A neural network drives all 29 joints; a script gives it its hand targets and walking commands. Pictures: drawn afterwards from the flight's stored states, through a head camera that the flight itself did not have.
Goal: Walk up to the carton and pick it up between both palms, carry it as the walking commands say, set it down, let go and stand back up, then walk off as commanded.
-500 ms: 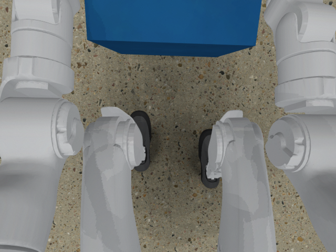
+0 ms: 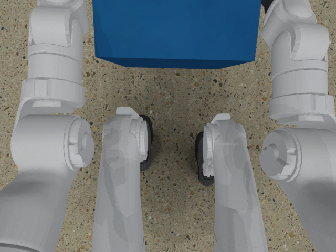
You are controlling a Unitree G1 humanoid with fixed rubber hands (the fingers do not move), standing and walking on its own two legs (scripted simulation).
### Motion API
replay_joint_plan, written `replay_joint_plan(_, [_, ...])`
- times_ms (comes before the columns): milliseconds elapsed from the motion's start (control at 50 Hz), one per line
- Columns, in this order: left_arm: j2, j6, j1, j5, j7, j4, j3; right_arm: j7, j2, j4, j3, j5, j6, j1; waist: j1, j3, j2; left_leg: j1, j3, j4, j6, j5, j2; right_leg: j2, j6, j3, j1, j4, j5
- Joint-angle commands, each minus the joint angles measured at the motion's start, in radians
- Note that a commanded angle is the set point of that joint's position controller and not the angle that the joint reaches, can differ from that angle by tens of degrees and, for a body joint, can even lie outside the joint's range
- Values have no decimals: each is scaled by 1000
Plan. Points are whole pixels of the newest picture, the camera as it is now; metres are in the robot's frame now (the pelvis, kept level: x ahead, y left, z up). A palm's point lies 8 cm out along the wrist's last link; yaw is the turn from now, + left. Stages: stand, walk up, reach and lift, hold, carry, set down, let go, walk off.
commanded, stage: reach and lift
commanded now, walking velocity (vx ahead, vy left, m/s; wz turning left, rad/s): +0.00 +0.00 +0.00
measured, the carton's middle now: (174, 1) +0.57 +0.03 -0.16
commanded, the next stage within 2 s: none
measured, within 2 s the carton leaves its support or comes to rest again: neither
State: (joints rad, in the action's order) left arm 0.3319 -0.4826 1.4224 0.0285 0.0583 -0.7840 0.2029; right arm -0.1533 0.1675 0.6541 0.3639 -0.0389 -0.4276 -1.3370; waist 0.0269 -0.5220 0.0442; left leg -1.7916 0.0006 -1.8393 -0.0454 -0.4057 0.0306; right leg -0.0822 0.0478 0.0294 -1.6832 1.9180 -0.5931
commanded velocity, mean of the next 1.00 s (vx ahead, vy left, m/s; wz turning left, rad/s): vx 0.00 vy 0.00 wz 0.00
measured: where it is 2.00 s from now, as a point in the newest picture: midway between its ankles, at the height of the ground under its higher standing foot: (174, 160)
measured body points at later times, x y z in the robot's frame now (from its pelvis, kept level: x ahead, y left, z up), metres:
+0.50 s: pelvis +0.00 +0.00 +0.05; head +0.30 +0.04 +0.37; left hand +0.54 +0.19 -0.02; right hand +0.54 -0.14 -0.01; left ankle +0.18 +0.11 -0.44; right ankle +0.13 -0.13 -0.44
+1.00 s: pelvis +0.00 +0.00 +0.11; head +0.27 +0.04 +0.46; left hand +0.52 +0.19 +0.05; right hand +0.52 -0.15 +0.06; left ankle +0.18 +0.11 -0.44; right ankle +0.13 -0.13 -0.44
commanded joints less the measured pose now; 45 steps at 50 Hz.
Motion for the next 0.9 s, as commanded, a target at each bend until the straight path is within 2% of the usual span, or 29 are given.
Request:
replay_joint_plan(0, [-1247,66,630,-217,-255,297,-353,330,-1163,-243,-534,-129,17,-811,23,2450,-25,1139,-29,189,34,286,-167,-120,-37,-93,281,-312,205])
replay_joint_plan(40, [-1245,68,602,-192,-258,250,-328,331,-1171,-194,-513,-110,15,-771,32,2357,-38,1080,-16,202,31,248,-164,-116,-39,-83,265,-324,166])
replay_joint_plan(80, [-1254,69,607,-203,-258,296,-342,334,-1167,-230,-528,-115,19,-778,21,2420,-36,1117,-21,205,30,285,-164,-120,-41,-82,298,-336,202])
replay_joint_plan(100, [-1260,70,591,-215,-257,308,-360,333,-1174,-260,-555,-129,20,-789,29,2444,-27,1123,-17,206,31,295,-167,-118,-40,-75,340,-343,214])
replay_joint_plan(140, [-1258,69,613,-218,-254,343,-375,333,-1180,-263,-560,-129,13,-776,24,2475,-21,1159,-24,227,32,306,-169,-123,-37,-79,363,-352,231])
replay_joint_plan(160, [-1238,70,602,-203,-255,302,-356,331,-1175,-227,-546,-114,12,-759,28,2397,-29,1128,-22,235,30,275,-167,-118,-38,-71,330,-361,196])
replay_joint_plan(180, [-1263,67,599,-216,-252,338,-381,333,-1172,-286,-574,-133,17,-791,27,2466,-32,1186,-30,243,32,288,-167,-120,-37,-74,365,-369,215])
replay_joint_plan(220, [-1272,59,616,-221,-249,322,-384,337,-1169,-216,-538,-113,5,-736,2,2413,-34,1193,-49,262,40,246,-162,-119,-46,-73,327,-382,184])
replay_joint_plan(260, [-1275,59,572,-216,-250,339,-392,336,-1162,-279,-571,-131,16,-762,27,2455,-58,1233,-39,268,41,282,-170,-122,-45,-71,361,-389,212])
replay_joint_plan(280, [-1266,56,571,-202,-254,298,-377,336,-1167,-223,-547,-121,8,-753,22,2378,-44,1183,-38,289,36,215,-168,-118,-40,-72,352,-406,157])
replay_joint_plan(320, [-1284,58,567,-217,-256,302,-382,339,-1179,-256,-573,-125,9,-758,21,2413,-17,1214,-45,300,33,240,-167,-116,-38,-66,383,-419,183])
replay_joint_plan(340, [-1283,59,594,-221,-258,318,-392,341,-1187,-230,-562,-117,4,-727,10,2390,-19,1214,-48,312,35,208,-166,-116,-39,-65,391,-429,169])
replay_joint_plan(360, [-1282,56,576,-203,-257,299,-375,343,-1180,-213,-551,-114,5,-740,23,2368,-38,1211,-40,317,37,188,-167,-113,-41,-63,374,-436,147])
replay_joint_plan(400, [-1309,55,559,-219,-257,353,-416,346,-1184,-266,-573,-121,10,-716,6,2448,-53,1259,-44,325,44,249,-164,-116,-46,-63,431,-446,210])
replay_joint_plan(420, [-1313,55,543,-217,-256,314,-398,346,-1181,-244,-578,-114,8,-714,9,2419,-26,1255,-58,334,37,233,-165,-116,-42,-67,408,-448,184])
replay_joint_plan(480, [-1292,56,537,-216,-257,353,-409,346,-1195,-257,-594,-132,4,-711,31,2413,-40,1285,-46,357,40,241,-167,-114,-43,-52,452,-482,198])
replay_joint_plan(520, [-1300,56,554,-214,-254,350,-413,355,-1192,-224,-586,-121,0,-684,22,2384,-43,1300,-53,372,45,211,-165,-114,-45,-51,428,-494,168])
replay_joint_plan(540, [-1314,60,542,-227,-253,392,-437,351,-1205,-255,-608,-127,5,-679,9,2439,-30,1343,-60,370,44,255,-163,-116,-44,-52,460,-499,208])
replay_joint_plan(560, [-1319,52,516,-211,-255,352,-425,353,-1193,-229,-580,-116,4,-663,9,2401,-56,1324,-60,382,46,235,-164,-113,-49,-46,451,-507,190])
replay_joint_plan(580, [-1327,53,503,-216,-258,329,-431,351,-1185,-254,-599,-116,9,-676,9,2376,-44,1320,-61,392,43,231,-160,-110,-47,-46,452,-519,188])
replay_joint_plan(600, [-1327,59,513,-225,-260,381,-450,350,-1213,-278,-627,-131,9,-673,15,2424,-49,1333,-50,397,45,263,-166,-112,-42,-42,507,-524,217])
replay_joint_plan(640, [-1331,57,483,-215,-255,350,-440,355,-1192,-261,-621,-124,12,-662,19,2371,-48,1345,-65,417,45,250,-160,-109,-43,-40,480,-538,201])
replay_joint_plan(660, [-1322,61,511,-227,-255,403,-461,355,-1205,-285,-629,-133,14,-653,22,2433,-48,1378,-63,424,46,258,-165,-113,-44,-40,523,-547,219])
replay_joint_plan(680, [-1318,59,511,-223,-255,381,-453,355,-1188,-250,-613,-115,8,-632,5,2387,-42,1364,-68,432,47,240,-160,-110,-46,-40,497,-554,197])
replay_joint_plan(720, [-1326,61,483,-220,-259,363,-450,355,-1195,-246,-613,-112,14,-622,7,2369,-36,1348,-67,447,45,223,-158,-110,-48,-36,518,-566,192])
replay_joint_plan(760, [-1346,58,501,-243,-255,428,-482,358,-1202,-316,-655,-143,13,-649,7,2448,-54,1436,-70,461,48,239,-162,-109,-46,-31,569,-586,209])
replay_joint_plan(800, [-1324,55,473,-219,-256,390,-452,356,-1204,-268,-636,-133,8,-628,22,2378,-39,1405,-77,483,42,227,-159,-107,-45,-26,561,-604,198])
replay_joint_plan(820, [-1335,51,476,-228,-257,376,-476,355,-1196,-276,-637,-129,8,-617,6,2375,-37,1448,-81,496,47,218,-160,-109,-43,-36,559,-610,193])
replay_joint_plan(880, [-1346,54,484,-223,-255,417,-478,365,-1202,-241,-622,-124,6,-584,2,2362,-68,1455,-90,520,55,203,-154,-107,-50,-23,565,-628,190])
